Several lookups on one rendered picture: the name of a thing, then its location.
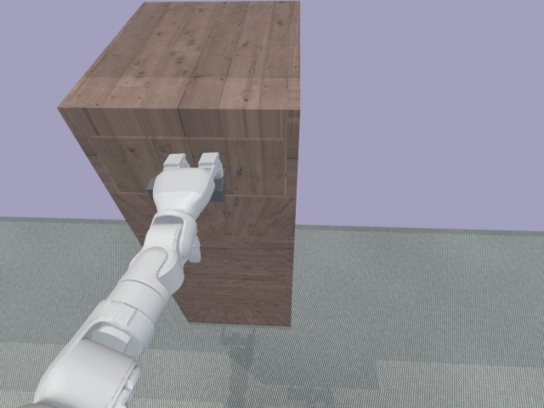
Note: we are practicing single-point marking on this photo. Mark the handle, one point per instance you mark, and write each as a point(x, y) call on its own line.
point(217, 195)

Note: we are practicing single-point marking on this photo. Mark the drawer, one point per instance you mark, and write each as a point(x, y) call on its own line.
point(255, 166)

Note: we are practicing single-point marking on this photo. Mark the left robot upper arm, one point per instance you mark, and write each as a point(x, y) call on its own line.
point(91, 376)

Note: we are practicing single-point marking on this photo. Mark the left robot hand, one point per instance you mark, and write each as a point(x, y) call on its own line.
point(187, 189)

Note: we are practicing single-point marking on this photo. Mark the cabinet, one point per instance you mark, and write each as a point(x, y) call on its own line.
point(207, 69)

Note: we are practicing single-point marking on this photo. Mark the robot left forearm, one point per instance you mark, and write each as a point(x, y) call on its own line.
point(126, 320)

